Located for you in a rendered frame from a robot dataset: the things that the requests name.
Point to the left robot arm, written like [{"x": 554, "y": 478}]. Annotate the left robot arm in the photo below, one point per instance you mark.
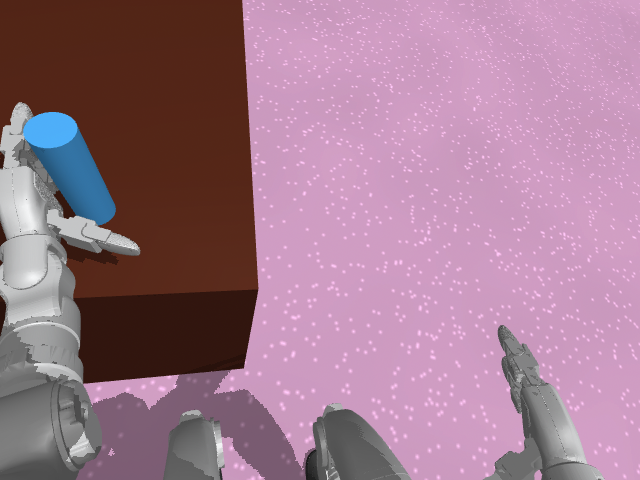
[{"x": 48, "y": 429}]

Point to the right robot hand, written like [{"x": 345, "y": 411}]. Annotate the right robot hand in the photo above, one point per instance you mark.
[{"x": 550, "y": 434}]

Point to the left robot hand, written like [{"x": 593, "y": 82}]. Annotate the left robot hand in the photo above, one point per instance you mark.
[{"x": 27, "y": 203}]

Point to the can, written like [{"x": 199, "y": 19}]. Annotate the can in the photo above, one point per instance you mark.
[{"x": 59, "y": 145}]

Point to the right robot arm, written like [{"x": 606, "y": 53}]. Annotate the right robot arm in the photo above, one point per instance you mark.
[{"x": 572, "y": 471}]

